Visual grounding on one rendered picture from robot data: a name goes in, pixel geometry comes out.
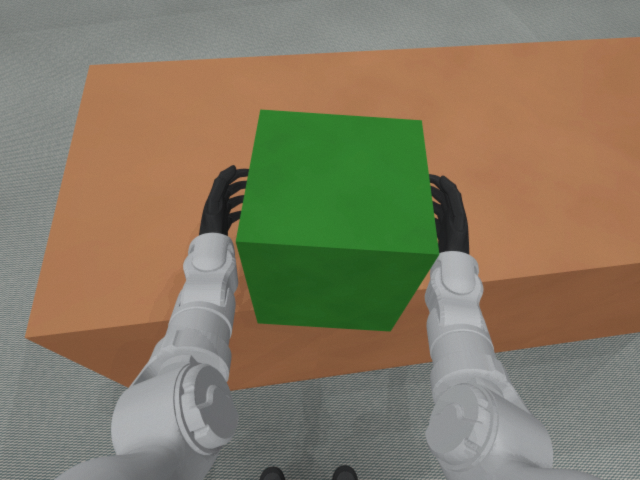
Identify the robot left hand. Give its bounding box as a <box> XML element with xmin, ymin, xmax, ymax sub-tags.
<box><xmin>199</xmin><ymin>165</ymin><xmax>249</xmax><ymax>236</ymax></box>

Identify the carton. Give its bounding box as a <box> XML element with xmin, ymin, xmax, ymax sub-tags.
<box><xmin>236</xmin><ymin>109</ymin><xmax>439</xmax><ymax>332</ymax></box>

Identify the left robot forearm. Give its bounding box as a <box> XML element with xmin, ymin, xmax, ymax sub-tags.
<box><xmin>111</xmin><ymin>233</ymin><xmax>238</xmax><ymax>450</ymax></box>

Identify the pedestal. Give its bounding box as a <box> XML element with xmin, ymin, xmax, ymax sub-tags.
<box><xmin>25</xmin><ymin>37</ymin><xmax>640</xmax><ymax>391</ymax></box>

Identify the robot right hand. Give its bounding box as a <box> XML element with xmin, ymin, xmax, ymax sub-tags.
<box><xmin>429</xmin><ymin>174</ymin><xmax>469</xmax><ymax>254</ymax></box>

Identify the right robot forearm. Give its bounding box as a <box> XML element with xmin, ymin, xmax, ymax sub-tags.
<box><xmin>425</xmin><ymin>251</ymin><xmax>534</xmax><ymax>416</ymax></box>

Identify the robot right upper arm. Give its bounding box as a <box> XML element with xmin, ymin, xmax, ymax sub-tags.
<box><xmin>425</xmin><ymin>383</ymin><xmax>603</xmax><ymax>480</ymax></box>

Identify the robot left upper arm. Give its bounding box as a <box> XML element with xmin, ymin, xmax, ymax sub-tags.
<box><xmin>54</xmin><ymin>362</ymin><xmax>239</xmax><ymax>480</ymax></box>

